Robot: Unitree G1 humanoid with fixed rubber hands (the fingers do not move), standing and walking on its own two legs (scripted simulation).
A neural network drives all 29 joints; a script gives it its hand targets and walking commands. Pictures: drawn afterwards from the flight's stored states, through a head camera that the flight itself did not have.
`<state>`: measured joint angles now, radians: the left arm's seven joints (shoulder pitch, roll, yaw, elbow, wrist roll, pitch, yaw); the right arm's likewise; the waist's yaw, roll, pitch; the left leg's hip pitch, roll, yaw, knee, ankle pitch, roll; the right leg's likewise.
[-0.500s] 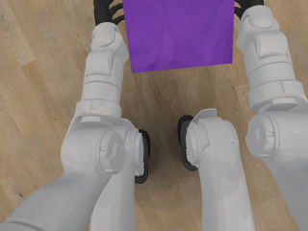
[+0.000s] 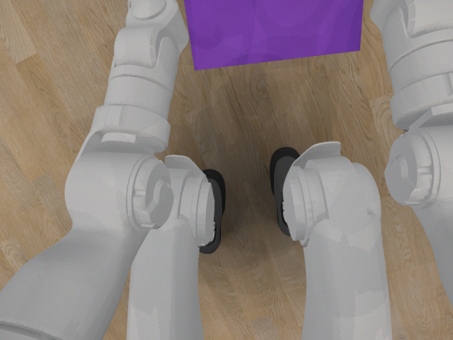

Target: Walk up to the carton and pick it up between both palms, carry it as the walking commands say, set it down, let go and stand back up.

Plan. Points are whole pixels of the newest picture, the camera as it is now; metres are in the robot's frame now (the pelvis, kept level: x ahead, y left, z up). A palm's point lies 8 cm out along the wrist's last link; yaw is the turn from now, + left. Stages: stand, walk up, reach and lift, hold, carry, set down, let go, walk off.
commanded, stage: set down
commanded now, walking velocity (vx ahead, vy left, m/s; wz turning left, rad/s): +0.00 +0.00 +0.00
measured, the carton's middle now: out of the picture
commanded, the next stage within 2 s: none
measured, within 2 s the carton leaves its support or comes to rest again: rests again in 0.76 s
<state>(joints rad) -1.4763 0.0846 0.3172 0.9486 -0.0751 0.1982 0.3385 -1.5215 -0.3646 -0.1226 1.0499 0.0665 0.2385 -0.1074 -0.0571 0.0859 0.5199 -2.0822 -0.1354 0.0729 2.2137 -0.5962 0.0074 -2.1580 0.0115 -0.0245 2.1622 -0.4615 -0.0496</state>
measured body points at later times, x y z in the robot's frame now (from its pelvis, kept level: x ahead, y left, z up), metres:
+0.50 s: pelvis +0.02 +0.00 -0.01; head +0.37 -0.04 +0.26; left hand +0.58 +0.07 -0.15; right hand +0.57 -0.22 -0.16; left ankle +0.12 +0.10 -0.34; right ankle +0.15 -0.10 -0.34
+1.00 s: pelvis +0.03 +0.00 -0.01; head +0.38 -0.04 +0.26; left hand +0.59 +0.07 -0.16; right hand +0.57 -0.22 -0.17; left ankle +0.12 +0.10 -0.34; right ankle +0.15 -0.10 -0.34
